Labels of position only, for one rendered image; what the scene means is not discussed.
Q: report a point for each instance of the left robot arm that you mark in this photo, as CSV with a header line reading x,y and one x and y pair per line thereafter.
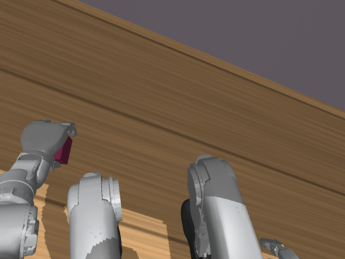
x,y
18,215

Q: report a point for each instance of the right robot foot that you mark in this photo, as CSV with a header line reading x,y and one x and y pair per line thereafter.
x,y
189,229

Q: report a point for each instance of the cube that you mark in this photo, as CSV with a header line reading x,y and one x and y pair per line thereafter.
x,y
62,155

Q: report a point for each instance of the left robot hand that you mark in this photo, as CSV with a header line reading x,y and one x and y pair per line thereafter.
x,y
47,137

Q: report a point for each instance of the right robot hand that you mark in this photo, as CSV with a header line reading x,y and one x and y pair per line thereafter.
x,y
277,249

